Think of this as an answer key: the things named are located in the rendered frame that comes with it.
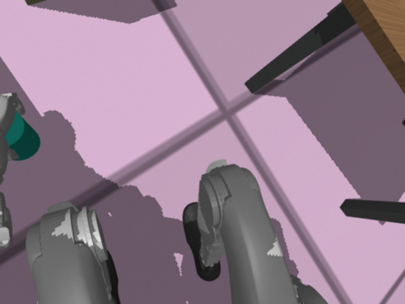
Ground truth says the right robot foot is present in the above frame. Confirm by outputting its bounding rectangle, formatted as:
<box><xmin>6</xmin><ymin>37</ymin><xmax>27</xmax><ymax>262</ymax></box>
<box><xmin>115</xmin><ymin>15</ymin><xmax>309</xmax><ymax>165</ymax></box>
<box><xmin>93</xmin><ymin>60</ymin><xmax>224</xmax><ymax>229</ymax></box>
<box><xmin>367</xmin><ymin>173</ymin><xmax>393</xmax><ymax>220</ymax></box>
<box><xmin>183</xmin><ymin>202</ymin><xmax>221</xmax><ymax>281</ymax></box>

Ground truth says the right robot hand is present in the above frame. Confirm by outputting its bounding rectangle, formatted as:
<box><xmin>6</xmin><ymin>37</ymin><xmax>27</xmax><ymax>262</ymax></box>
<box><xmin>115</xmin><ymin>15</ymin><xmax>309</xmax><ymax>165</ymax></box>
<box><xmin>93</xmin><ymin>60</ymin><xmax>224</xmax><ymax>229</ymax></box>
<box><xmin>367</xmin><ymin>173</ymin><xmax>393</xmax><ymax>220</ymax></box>
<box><xmin>290</xmin><ymin>274</ymin><xmax>328</xmax><ymax>304</ymax></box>

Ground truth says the left robot arm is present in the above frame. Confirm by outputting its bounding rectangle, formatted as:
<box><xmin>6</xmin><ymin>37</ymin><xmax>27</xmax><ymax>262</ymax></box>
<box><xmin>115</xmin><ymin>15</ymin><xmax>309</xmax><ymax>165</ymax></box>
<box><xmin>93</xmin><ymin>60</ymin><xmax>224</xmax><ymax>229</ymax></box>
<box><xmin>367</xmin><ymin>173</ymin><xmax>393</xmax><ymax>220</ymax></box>
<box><xmin>0</xmin><ymin>134</ymin><xmax>13</xmax><ymax>250</ymax></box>

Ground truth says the left robot hand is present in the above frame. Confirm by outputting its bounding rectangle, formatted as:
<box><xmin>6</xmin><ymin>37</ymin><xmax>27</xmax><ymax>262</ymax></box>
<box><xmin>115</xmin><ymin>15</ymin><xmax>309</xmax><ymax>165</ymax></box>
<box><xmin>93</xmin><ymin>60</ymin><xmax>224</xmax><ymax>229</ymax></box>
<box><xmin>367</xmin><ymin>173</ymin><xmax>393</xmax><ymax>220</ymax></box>
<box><xmin>0</xmin><ymin>92</ymin><xmax>25</xmax><ymax>161</ymax></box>

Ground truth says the mug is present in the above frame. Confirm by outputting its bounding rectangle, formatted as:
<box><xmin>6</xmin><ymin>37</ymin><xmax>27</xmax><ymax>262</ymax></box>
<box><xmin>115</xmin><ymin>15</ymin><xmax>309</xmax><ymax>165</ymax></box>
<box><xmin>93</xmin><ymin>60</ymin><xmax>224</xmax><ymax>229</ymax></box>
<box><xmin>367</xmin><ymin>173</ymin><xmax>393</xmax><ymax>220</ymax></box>
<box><xmin>5</xmin><ymin>112</ymin><xmax>41</xmax><ymax>161</ymax></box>

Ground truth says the left robot foot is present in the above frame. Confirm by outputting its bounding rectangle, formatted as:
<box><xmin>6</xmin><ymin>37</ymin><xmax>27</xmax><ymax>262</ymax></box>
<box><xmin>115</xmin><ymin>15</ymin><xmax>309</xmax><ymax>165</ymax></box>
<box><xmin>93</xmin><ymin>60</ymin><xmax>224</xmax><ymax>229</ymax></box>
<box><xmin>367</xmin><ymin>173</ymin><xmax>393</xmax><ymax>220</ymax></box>
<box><xmin>106</xmin><ymin>250</ymin><xmax>121</xmax><ymax>304</ymax></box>

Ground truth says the coffee table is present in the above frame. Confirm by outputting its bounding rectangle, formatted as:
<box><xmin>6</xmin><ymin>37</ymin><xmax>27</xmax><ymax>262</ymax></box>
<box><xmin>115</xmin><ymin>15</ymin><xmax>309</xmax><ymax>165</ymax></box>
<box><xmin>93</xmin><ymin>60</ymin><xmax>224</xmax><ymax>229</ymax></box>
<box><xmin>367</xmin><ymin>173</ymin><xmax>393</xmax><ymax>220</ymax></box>
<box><xmin>244</xmin><ymin>0</ymin><xmax>405</xmax><ymax>224</ymax></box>

